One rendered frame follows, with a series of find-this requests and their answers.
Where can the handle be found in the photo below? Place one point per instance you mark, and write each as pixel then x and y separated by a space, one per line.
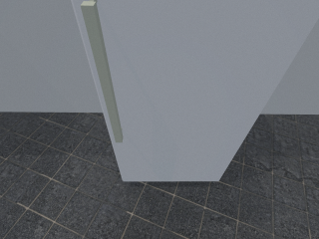
pixel 94 29

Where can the fridge door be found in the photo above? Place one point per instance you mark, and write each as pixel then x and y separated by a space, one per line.
pixel 191 77

